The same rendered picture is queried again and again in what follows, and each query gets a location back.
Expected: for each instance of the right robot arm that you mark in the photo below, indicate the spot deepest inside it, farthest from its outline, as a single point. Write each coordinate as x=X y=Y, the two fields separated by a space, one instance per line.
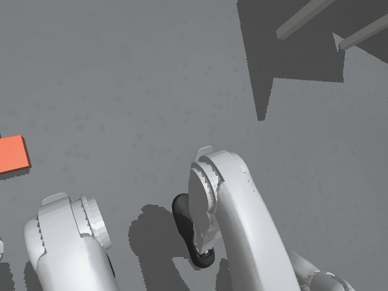
x=326 y=281

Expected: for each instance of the small box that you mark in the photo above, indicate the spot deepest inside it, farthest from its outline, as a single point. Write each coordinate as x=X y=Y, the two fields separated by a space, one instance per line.
x=13 y=154

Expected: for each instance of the right robot foot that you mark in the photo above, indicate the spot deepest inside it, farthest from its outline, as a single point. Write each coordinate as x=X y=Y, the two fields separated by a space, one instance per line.
x=184 y=223

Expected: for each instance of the right robot hand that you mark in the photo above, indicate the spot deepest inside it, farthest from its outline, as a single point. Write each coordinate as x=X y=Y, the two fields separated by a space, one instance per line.
x=304 y=270

